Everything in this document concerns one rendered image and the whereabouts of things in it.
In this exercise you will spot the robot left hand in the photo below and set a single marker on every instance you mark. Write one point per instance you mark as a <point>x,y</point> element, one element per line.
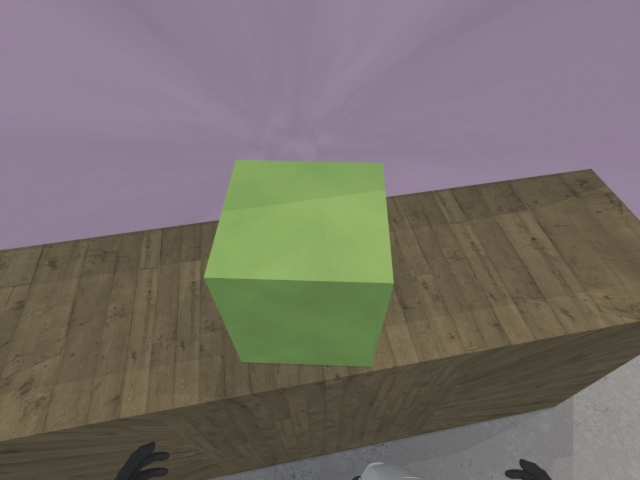
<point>142,457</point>

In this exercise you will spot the robot right hand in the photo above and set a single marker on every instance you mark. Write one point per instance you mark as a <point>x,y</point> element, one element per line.
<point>530,471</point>

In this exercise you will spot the right robot shin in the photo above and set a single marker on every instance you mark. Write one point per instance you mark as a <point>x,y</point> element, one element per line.
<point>372,464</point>

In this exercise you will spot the carton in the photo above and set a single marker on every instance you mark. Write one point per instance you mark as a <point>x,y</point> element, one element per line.
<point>300,268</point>

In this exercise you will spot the pedestal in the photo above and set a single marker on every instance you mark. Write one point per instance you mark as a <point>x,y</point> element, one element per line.
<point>509,297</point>

